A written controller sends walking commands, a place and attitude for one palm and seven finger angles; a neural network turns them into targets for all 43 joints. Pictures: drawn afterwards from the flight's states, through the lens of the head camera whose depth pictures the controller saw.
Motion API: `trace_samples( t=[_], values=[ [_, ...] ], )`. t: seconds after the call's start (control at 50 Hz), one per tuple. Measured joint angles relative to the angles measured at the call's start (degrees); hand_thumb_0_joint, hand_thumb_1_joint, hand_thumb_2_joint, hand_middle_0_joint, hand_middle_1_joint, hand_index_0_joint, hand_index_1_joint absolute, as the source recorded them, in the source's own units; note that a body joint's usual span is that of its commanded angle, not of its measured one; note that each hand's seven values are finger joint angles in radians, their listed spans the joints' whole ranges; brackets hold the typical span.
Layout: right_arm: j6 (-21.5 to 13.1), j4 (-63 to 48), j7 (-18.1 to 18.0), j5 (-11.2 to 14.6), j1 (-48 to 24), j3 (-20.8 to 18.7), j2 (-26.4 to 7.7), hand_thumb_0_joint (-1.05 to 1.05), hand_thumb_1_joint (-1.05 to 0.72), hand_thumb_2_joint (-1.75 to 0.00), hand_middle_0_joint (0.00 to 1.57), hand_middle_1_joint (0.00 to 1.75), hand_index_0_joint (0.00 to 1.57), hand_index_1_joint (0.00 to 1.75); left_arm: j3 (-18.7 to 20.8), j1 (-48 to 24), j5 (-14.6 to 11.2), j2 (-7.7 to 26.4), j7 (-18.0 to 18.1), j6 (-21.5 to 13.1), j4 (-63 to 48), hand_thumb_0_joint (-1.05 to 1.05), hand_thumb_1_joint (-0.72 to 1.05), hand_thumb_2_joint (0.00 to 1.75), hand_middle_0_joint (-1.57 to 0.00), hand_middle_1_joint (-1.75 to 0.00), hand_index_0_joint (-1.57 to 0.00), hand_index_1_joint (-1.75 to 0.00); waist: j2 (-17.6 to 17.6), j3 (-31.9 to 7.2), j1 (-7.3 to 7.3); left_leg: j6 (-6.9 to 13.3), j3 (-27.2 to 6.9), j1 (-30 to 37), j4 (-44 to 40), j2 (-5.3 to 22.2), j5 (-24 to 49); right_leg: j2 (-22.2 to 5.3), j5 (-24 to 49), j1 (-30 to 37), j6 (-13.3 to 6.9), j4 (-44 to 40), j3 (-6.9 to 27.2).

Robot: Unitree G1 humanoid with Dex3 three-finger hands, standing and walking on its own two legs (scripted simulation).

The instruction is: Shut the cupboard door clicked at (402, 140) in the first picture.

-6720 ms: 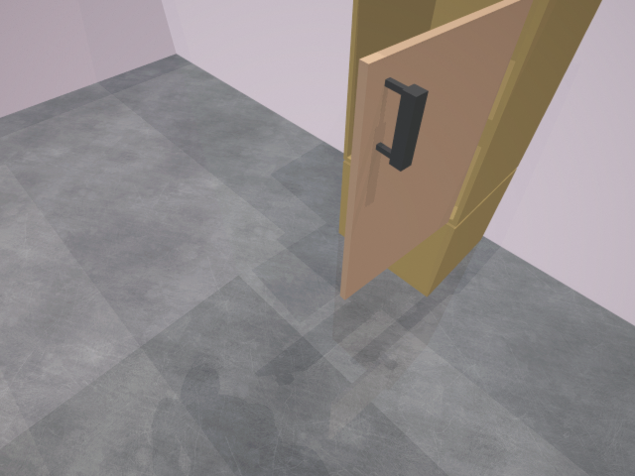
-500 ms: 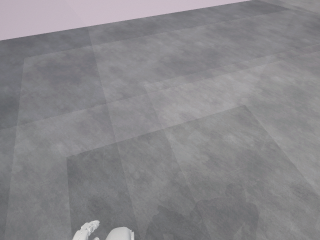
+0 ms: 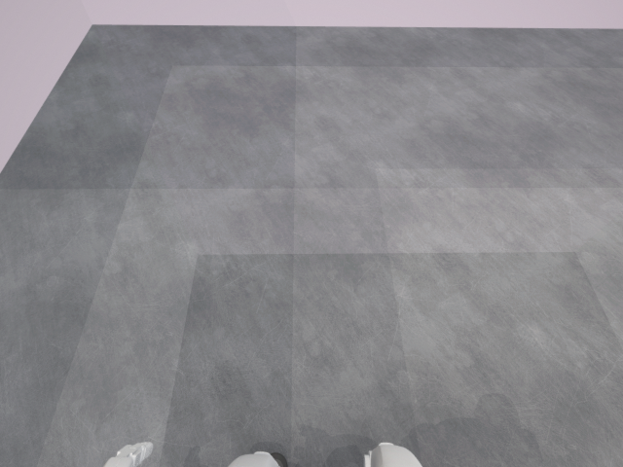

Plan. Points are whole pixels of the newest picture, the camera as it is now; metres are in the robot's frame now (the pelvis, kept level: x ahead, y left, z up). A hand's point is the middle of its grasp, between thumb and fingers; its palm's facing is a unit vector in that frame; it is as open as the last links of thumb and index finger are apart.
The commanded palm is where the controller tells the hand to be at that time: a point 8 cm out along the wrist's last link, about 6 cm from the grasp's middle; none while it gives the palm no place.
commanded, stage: walk to a spot facing it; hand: left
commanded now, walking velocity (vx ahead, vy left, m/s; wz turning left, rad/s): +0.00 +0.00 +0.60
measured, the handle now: out of the picture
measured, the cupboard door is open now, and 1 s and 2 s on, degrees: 85 85 85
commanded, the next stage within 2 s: none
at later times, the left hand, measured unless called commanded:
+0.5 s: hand out of the picture +0.00 +0.14 -0.17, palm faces +0.37 -0.89 -0.26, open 7.3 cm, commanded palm none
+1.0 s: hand out of the picture +0.04 +0.15 -0.15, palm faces +0.56 -0.77 -0.32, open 7.4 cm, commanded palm none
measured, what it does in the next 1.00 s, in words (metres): steps to the right, turning left: right foot, then left foot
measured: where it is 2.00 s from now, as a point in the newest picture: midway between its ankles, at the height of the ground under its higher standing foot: outside the picture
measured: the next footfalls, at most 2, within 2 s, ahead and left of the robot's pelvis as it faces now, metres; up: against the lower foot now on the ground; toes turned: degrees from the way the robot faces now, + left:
right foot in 0.12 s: +0.05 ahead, -0.15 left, +0.00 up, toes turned +3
left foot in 0.56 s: +0.02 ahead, +0.07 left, +0.00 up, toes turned +28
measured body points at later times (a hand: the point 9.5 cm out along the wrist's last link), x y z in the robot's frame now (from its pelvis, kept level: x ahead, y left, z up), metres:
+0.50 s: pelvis +0.03 -0.06 +0.00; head +0.09 -0.05 +0.44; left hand -0.02 +0.19 -0.15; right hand +0.23 -0.27 -0.15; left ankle -0.01 +0.06 -0.71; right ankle +0.01 -0.16 -0.73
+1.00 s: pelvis +0.06 -0.09 -0.01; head +0.13 -0.09 +0.44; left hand +0.01 +0.19 -0.12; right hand +0.26 -0.26 -0.17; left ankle -0.02 +0.03 -0.71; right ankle +0.12 -0.17 -0.74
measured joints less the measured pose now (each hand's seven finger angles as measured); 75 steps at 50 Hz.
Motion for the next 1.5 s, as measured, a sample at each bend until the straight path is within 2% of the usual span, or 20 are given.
trace_samples(
  t=[0.1,0.14,0.2,0.28,0.46,0.54,0.56,0.6,0.7,0.82,0.94,0.98,1.02,1.1,1.16,1.26,1.36,1.42,1.46,1.5],
  values=[
    [1.4,0.1,0.4,0.2,0.3,-0.7,-0.1,0.0,-0.9,-0.89,0.2,0.3,0.2,0.3,-0.6,0.6,-0.4,-0.7,0.1,-0.7,-1.0,0.01,0.91,0.89,-0.19,-0.3,-0.2,-0.3,1.8,-0.1,-0.49,-2.3,-4.1,-1.0,2.2,-0.6,-1.0,2.1,3.3,7.2,-0.7,-17.5,-1.0],
    [2.0,0.4,0.5,0.6,0.3,-1.3,-0.5,0.0,-0.9,-0.89,0.2,0.3,0.2,0.3,-0.8,1.5,0.0,-1.2,0.2,-1.8,-1.4,0.01,0.91,0.89,-0.19,-0.3,-0.2,-0.3,2.1,-0.3,-0.01,-3.2,-5.1,-3.2,7.7,-1.4,-6.7,2.1,5.0,9.7,-2.9,-22.9,-1.9],
    [2.8,1.3,0.8,0.5,-0.7,-2.2,-1.8,0.0,-0.9,-0.89,0.2,0.3,0.2,0.3,-1.7,2.5,0.2,-3.2,0.7,-2.1,-1.0,0.01,0.91,0.89,-0.19,-0.3,-0.2,-0.3,2.8,0.6,-0.3,-3.7,-3.4,-8.2,26.2,-2.2,-15.8,1.0,4.5,11.5,-5.9,-22.7,-4.4],
    [3.1,1.7,1.3,0.5,-1.8,-2.3,-2.3,0.0,-0.9,-0.89,0.2,0.3,0.2,0.3,-2.4,4.3,0.0,-4.8,0.8,-2.2,-0.3,0.01,0.91,0.89,-0.2,-0.3,-0.2,-0.3,1.4,0.9,-0.89,-5.2,0.2,-9.7,36.7,-0.4,-14.1,-0.9,5.5,14.7,-6.5,-26.3,-7.0],
    [3.3,2.1,1.6,0.9,-5.3,-1.2,-2.0,0.0,-0.91,-0.9,0.19,0.3,0.19,0.29,-1.9,6.2,0.4,-3.9,0.6,-3.0,-0.2,0.01,0.92,0.89,-0.2,-0.3,-0.21,-0.3,-1.7,2.4,0.83,-5.1,4.3,-1.4,19.1,1.8,-15.0,-3.9,3.0,17.5,-6.2,-25.6,-14.5],
    [2.2,0.6,1.7,0.9,-6.9,-0.8,-1.6,0.0,-0.91,-0.9,0.19,0.3,0.19,0.29,-1.3,7.5,0.2,-2.2,0.3,-2.7,0.5,0.01,0.92,0.89,-0.2,-0.3,-0.21,-0.3,-3.1,2.3,1.53,-3.4,7.0,4.5,6.4,0.5,-9.7,-5.9,-0.5,16.1,-5.0,-19.8,-17.0],
    [1.6,0.1,1.7,0.7,-7.0,-0.7,-1.6,0.0,-0.91,-0.9,0.19,0.3,0.19,0.29,-1.1,7.8,-0.1,-1.8,0.1,-2.4,0.7,0.01,0.91,0.89,-0.2,-0.3,-0.21,-0.3,-3.2,2.0,1.38,-1.1,7.1,5.5,4.1,0.2,-6.7,-6.6,-1.5,14.4,-4.4,-15.8,-17.0],
    [0.6,-0.7,1.4,0.7,-7.1,-0.7,-1.0,0.0,-0.91,-0.9,0.19,0.3,0.2,0.29,-0.8,6.7,-0.4,-0.6,0.2,-0.7,1.4,0.01,0.91,0.89,-0.2,-0.3,-0.21,-0.3,-4.2,2.4,1.42,1.0,6.3,4.5,6.5,-0.7,-7.7,-6.0,-6.8,9.4,-2.5,-3.9,-11.5],
    [0.5,-0.7,0.3,0.5,-4.5,0.1,-0.2,0.0,-0.9,-0.89,0.2,0.3,0.2,0.3,-0.2,3.4,0.0,0.2,0.2,1.0,0.9,0.01,0.91,0.89,-0.2,-0.3,-0.2,-0.3,-3.2,1.3,1.59,0.3,3.0,6.3,3.0,-0.7,-6.4,-2.9,-2.7,1.1,-0.4,8.7,-3.2],
    [1.0,0.3,0.4,0.3,-1.5,0.1,0.1,0.0,-0.9,-0.89,0.2,0.3,0.2,0.3,-0.2,1.0,0.1,-0.3,-0.2,0.4,-1.6,0.01,0.91,0.89,-0.19,-0.3,-0.2,-0.3,-1.3,0.1,0.98,-0.6,-0.3,7.1,-0.6,-0.7,-4.1,-1.8,1.5,0.2,0.3,0.7,-0.3],
    [1.7,0.7,0.5,0.3,0.7,-0.8,-0.1,0.0,-0.9,-0.89,0.2,0.3,0.2,0.3,-0.7,0.1,-0.3,-1.2,-0.3,-1.0,-3.2,0.01,0.91,0.89,-0.19,-0.3,-0.2,-0.3,0.9,-0.1,-0.57,-3.0,-4.4,3.8,3.1,-1.0,-5.5,1.2,5.4,8.4,-0.5,-19.6,-1.6],
    [2.0,1.3,0.4,0.7,0.9,-1.5,-1.0,0.0,-0.9,-0.89,0.2,0.3,0.2,0.3,-1.1,0.1,0.1,-2.4,0.0,-2.1,-3.2,0.01,0.91,0.89,-0.19,-0.3,-0.2,-0.3,2.7,0.3,-0.65,-3.1,-5.6,0.9,10.0,-1.1,-11.3,1.9,5.0,9.8,-4.6,-21.7,-3.6],
    [2.6,1.9,0.4,0.7,0.8,-2.1,-1.7,0.0,-0.9,-0.89,0.2,0.3,0.2,0.3,-1.8,0.6,0.1,-3.6,0.3,-2.5,-3.1,0.01,0.91,0.89,-0.2,-0.3,-0.2,-0.3,3.2,1.0,-1.05,-3.4,-4.4,-3.1,22.8,-2.1,-17.4,0.8,4.7,10.6,-6.4,-21.6,-5.3],
    [3.3,2.8,1.1,0.5,0.1,-2.4,-2.3,0.0,-0.9,-0.89,0.2,0.3,0.2,0.3,-2.4,2.2,-0.2,-5.2,0.6,-2.3,-2.2,0.01,0.91,0.89,-0.2,-0.3,-0.2,-0.3,2.4,1.4,-1.64,-4.9,-0.9,-7.7,38.7,-0.7,-13.8,-0.9,6.3,13.7,-6.8,-25.9,-8.0],
    [3.5,3.2,1.3,0.6,-0.2,-2.2,-2.1,0.0,-0.9,-0.9,0.19,0.3,0.2,0.3,-2.7,3.3,-0.2,-5.8,0.7,-2.4,-1.7,0.01,0.91,0.89,-0.2,-0.3,-0.2,-0.3,1.4,1.5,-1.85,-5.7,0.0,-7.5,38.4,0.8,-11.8,-1.8,7.0,15.3,-6.9,-28.3,-10.5],
    [3.8,3.9,1.3,0.7,-1.7,-1.7,-1.8,0.0,-0.91,-0.9,0.19,0.3,0.19,0.29,-2.0,4.6,0.0,-5.1,0.9,-3.1,-1.4,0.01,0.93,0.89,-0.2,-0.3,-0.21,-0.3,-0.1,1.9,-0.53,-6.0,1.9,-4.0,28.7,2.3,-14.0,-3.3,6.2,16.9,-6.8,-28.5,-14.6],
    [3.3,2.9,1.5,0.9,-4.9,-1.1,-1.3,0.0,-0.91,-0.9,0.19,0.3,0.19,0.29,-1.5,6.1,0.5,-3.6,0.6,-2.8,-0.5,0.01,0.92,0.89,-0.2,-0.3,-0.21,-0.3,-1.6,2.6,1.17,-4.7,5.2,0.4,17.0,2.2,-15.4,-5.1,3.9,16.8,-5.6,-25.0,-18.2],
    [2.2,1.1,1.8,0.9,-6.1,-0.7,-0.9,0.0,-0.91,-0.9,0.19,0.3,0.19,0.29,-0.8,7.6,0.3,-2.1,0.3,-2.3,0.4,0.01,0.91,0.89,-0.2,-0.3,-0.21,-0.3,-2.9,2.1,1.66,-3.3,7.1,4.9,6.5,1.1,-9.5,-6.9,1.1,15.3,-4.3,-19.9,-19.7],
    [0.9,0.0,1.6,0.7,-6.7,-0.8,-0.5,0.0,-0.91,-0.9,0.19,0.3,0.19,0.29,-0.3,7.5,-0.2,-0.9,0.1,-1.0,1.3,0.01,0.91,0.89,-0.2,-0.3,-0.21,-0.3,-4.2,2.0,1.67,1.4,7.0,4.3,7.1,-0.2,-7.7,-7.7,-3.5,11.2,-2.6,-10.2,-15.3],
    [0.4,-0.6,1.3,0.7,-6.4,-0.4,-0.2,0.0,-0.91,-0.9,0.19,0.3,0.2,0.3,-0.1,6.7,-0.1,-0.2,0.4,0.8,1.8,0.01,0.91,0.89,-0.2,-0.3,-0.2,-0.3,-4.3,1.7,1.99,2.2,6.2,4.2,7.9,-0.4,-9.1,-5.7,-7.4,6.7,-1.8,-0.1,-9.4]
  ],
)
